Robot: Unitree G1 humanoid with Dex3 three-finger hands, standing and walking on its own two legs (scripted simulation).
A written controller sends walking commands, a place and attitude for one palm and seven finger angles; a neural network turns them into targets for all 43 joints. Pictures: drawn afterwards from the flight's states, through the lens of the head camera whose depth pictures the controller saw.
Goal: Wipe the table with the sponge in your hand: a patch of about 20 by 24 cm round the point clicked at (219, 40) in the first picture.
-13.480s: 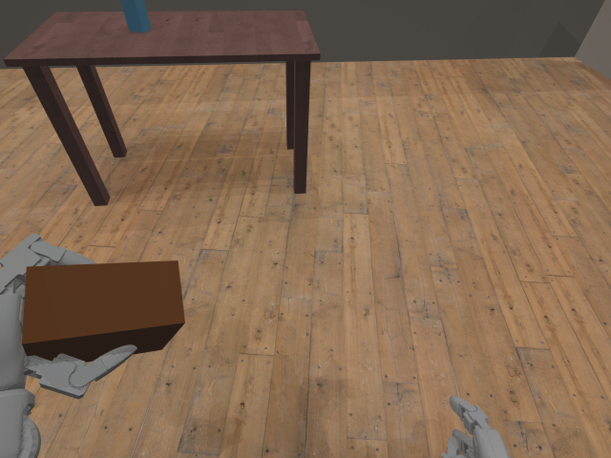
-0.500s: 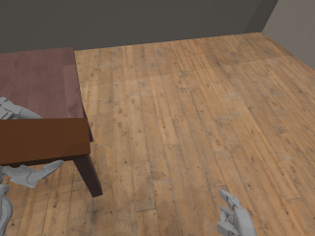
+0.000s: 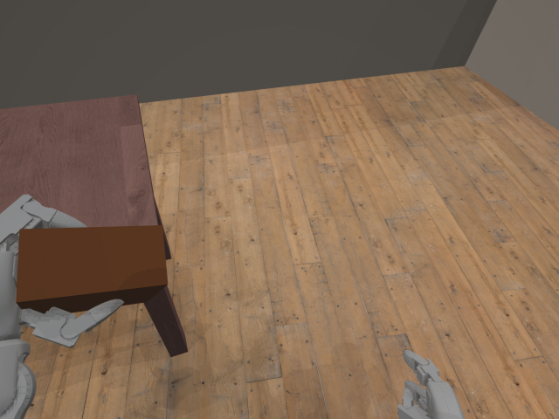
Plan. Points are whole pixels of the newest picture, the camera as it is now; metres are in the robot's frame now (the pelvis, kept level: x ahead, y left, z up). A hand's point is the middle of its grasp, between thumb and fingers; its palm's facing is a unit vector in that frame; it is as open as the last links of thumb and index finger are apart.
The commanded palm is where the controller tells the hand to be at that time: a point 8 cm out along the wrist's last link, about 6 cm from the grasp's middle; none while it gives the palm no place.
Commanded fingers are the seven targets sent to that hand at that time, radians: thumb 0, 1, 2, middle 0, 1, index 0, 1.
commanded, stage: look again from close up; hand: left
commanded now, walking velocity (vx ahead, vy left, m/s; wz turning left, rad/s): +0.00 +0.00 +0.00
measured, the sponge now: (115, 270) +0.23 +0.22 +0.14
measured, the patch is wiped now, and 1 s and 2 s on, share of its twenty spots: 0.00 0.00 0.00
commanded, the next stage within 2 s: shuffle to correct the standing spot in 0.12 s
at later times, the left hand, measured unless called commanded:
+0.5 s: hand (76, 285) +0.21 +0.24 +0.15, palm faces +0.40 -0.84 -0.37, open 10.6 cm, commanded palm +0.15 +0.28 +0.17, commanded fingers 0.00 0.10 1.30 -1.20 -1.60 -1.20 -1.60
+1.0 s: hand (28, 281) +0.20 +0.28 +0.16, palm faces +0.44 -0.81 -0.38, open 10.6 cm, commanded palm +0.15 +0.32 +0.17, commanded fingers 0.00 0.10 1.30 -1.20 -1.60 -1.20 -1.60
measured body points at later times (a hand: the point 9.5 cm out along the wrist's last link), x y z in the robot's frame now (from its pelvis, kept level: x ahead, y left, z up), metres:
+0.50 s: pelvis +0.00 -0.01 +0.00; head +0.01 +0.01 +0.45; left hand +0.18 +0.28 +0.17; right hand +0.18 -0.24 -0.07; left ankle +0.00 +0.06 -0.74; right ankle +0.04 -0.13 -0.74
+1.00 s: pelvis -0.01 +0.03 -0.02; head +0.01 +0.04 +0.43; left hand +0.17 +0.32 +0.18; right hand +0.18 -0.18 -0.10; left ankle +0.00 +0.06 -0.74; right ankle +0.04 -0.13 -0.74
